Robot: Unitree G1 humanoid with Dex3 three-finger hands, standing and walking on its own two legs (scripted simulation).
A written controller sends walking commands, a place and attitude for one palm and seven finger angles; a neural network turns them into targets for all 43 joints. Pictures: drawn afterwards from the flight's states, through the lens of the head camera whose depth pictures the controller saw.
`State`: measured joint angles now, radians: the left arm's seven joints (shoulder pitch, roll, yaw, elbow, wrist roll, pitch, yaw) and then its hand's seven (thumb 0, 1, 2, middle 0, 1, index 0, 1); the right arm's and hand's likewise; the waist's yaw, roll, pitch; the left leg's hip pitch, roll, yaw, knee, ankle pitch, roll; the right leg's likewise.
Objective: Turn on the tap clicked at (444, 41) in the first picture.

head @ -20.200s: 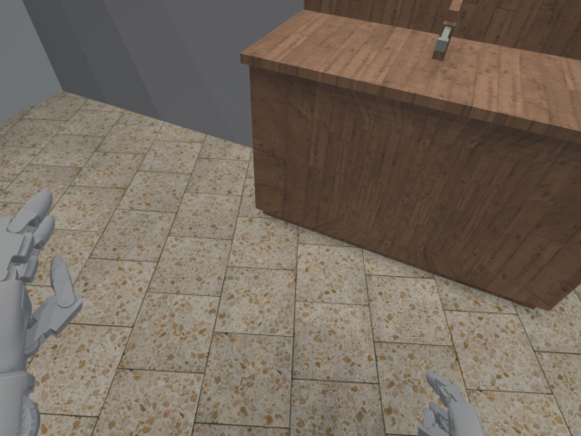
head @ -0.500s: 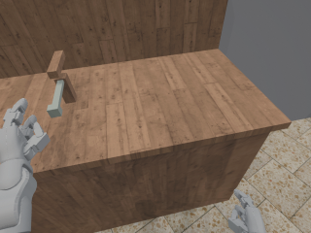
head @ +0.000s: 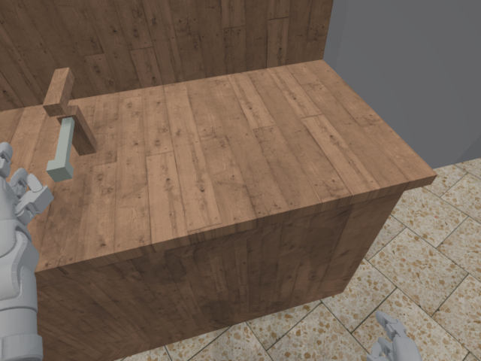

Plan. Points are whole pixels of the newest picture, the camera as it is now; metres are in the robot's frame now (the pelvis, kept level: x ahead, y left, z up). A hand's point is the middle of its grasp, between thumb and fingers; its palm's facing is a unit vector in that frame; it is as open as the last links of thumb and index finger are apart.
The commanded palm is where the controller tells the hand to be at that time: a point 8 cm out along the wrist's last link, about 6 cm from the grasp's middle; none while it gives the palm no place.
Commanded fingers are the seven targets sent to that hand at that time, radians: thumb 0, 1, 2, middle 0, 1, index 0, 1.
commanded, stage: reach beside the lever's end, fingers flat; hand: left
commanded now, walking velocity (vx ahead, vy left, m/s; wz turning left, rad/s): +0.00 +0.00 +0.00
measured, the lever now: (60, 169) +0.37 +0.34 +0.13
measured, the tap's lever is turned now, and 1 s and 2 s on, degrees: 2 3 22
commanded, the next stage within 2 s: push the lever round in 0.64 s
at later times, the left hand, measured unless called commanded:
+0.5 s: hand (42, 189) +0.33 +0.35 +0.13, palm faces +0.56 -0.82 -0.10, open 7.8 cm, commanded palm +0.29 +0.39 +0.13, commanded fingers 0.00 0.90 0.90 -0.15 -0.15 -0.15 -0.15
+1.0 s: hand (52, 186) +0.34 +0.35 +0.12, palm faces +0.56 -0.82 -0.09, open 7.8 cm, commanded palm +0.30 +0.37 +0.13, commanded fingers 0.00 0.90 0.90 -0.15 -0.15 -0.15 -0.15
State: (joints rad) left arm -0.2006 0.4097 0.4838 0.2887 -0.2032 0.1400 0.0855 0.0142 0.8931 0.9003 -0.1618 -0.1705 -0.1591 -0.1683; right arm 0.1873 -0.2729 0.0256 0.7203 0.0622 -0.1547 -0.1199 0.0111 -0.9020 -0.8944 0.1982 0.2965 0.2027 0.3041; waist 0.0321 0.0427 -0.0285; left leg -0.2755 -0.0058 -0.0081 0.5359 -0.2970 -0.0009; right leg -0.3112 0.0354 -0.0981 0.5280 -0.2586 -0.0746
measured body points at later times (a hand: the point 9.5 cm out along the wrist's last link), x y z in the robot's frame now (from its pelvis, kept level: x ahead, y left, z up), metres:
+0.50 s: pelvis +0.01 +0.01 +0.00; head +0.02 -0.01 +0.45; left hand +0.30 +0.39 +0.13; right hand +0.14 -0.25 -0.11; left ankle -0.01 +0.12 -0.73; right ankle +0.01 -0.07 -0.73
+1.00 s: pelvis +0.01 +0.02 +0.00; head +0.03 +0.01 +0.45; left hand +0.31 +0.39 +0.13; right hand +0.16 -0.23 -0.10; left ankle -0.01 +0.12 -0.73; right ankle +0.01 -0.07 -0.73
